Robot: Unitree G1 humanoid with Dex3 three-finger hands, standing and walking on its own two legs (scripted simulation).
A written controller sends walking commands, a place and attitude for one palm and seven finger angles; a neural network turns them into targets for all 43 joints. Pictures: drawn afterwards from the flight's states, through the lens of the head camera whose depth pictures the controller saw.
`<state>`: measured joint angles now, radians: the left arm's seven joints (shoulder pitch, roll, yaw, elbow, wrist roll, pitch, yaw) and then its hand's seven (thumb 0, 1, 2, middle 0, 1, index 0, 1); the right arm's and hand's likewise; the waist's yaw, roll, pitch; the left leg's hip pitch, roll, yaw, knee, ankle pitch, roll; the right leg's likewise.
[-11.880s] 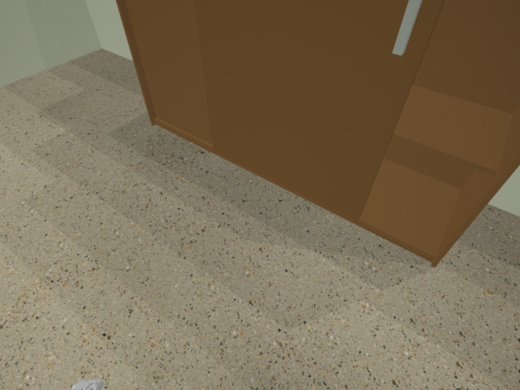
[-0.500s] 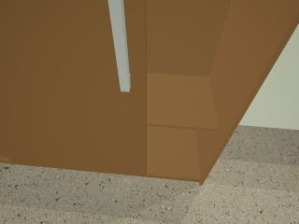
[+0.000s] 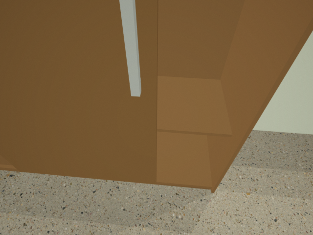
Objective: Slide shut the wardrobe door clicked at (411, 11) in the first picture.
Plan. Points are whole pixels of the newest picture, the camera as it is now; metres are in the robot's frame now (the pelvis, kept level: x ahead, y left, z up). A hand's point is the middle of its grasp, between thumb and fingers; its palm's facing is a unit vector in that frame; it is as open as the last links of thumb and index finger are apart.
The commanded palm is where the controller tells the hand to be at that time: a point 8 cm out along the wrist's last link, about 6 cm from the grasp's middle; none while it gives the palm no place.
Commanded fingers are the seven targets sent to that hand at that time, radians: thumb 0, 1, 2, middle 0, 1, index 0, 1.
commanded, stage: come to a stop and stand still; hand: left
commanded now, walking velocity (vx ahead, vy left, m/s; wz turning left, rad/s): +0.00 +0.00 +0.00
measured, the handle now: (133, 45) +0.52 +0.10 +0.24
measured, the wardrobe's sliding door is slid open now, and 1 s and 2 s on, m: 0.36 0.36 0.36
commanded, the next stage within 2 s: look again from close up in 0.66 s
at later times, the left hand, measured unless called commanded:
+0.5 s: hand out of the picture +0.01 +0.15 -0.18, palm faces +0.03 -0.98 -0.17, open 7.3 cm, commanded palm none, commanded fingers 0.00 0.90 0.90 -0.20 -0.30 -0.20 -0.30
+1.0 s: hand out of the picture +0.00 +0.14 -0.18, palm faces +0.04 -0.99 -0.15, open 7.3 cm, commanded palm none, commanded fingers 0.00 0.90 0.90 -0.20 -0.30 -0.20 -0.30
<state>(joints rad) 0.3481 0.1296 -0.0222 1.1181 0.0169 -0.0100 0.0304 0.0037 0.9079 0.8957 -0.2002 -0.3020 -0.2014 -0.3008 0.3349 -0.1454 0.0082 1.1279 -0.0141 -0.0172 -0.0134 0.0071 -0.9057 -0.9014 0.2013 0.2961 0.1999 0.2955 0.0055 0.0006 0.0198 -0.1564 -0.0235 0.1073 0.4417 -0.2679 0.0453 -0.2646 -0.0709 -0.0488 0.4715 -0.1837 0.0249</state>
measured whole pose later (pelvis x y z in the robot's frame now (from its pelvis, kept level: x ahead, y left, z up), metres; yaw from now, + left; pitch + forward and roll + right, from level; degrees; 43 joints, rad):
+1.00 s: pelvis +0.02 -0.01 +0.00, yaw +0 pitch -1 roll +0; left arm 0.34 0.11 -0.01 1.12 0.02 -0.02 0.04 0.00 0.91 0.90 -0.20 -0.30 -0.20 -0.30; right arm 0.32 -0.11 0.01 1.17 -0.01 -0.03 -0.03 0.00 -0.90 -0.90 0.20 0.30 0.20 0.30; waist 0.01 -0.01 0.02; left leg -0.10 0.00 0.10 0.41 -0.29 0.02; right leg -0.21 -0.04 -0.06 0.44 -0.21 0.01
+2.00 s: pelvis +0.03 -0.02 +0.00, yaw +0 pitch -1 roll +0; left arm 0.35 0.10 -0.01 1.12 0.02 -0.02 0.04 0.00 0.91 0.90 -0.20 -0.30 -0.20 -0.30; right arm 0.33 -0.10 0.01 1.17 -0.01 -0.03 -0.03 0.00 -0.90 -0.90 0.20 0.30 0.20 0.30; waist 0.01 -0.01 0.01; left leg -0.11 0.02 0.09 0.42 -0.29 0.01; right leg -0.22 -0.03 -0.07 0.45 -0.21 0.00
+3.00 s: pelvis +0.02 -0.03 +0.00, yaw +0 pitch -1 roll +0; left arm 0.36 0.10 -0.01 1.13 0.02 -0.02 0.03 0.00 0.91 0.90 -0.20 -0.30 -0.20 -0.30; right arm 0.34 -0.09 0.01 1.17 -0.01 -0.04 -0.04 0.00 -0.90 -0.90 0.20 0.30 0.20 0.30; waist 0.02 -0.01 0.01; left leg -0.12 0.02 0.08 0.42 -0.29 0.00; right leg -0.22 -0.02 -0.08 0.45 -0.21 -0.01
